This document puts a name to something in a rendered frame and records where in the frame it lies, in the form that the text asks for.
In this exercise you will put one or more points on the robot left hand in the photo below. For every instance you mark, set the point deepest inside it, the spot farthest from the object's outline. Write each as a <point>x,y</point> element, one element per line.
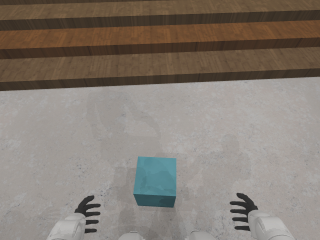
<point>83,207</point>

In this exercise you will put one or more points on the robot right hand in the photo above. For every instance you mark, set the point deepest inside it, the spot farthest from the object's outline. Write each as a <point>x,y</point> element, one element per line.
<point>248,205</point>

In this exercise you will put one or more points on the left robot forearm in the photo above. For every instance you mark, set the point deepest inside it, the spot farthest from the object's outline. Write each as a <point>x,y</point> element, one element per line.
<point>70,228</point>

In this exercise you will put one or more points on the carton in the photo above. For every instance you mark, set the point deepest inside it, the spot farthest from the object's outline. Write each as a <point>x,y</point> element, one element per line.
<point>155,181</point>

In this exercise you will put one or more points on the right robot forearm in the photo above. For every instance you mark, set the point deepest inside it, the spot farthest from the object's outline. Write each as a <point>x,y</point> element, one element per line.
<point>266,227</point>

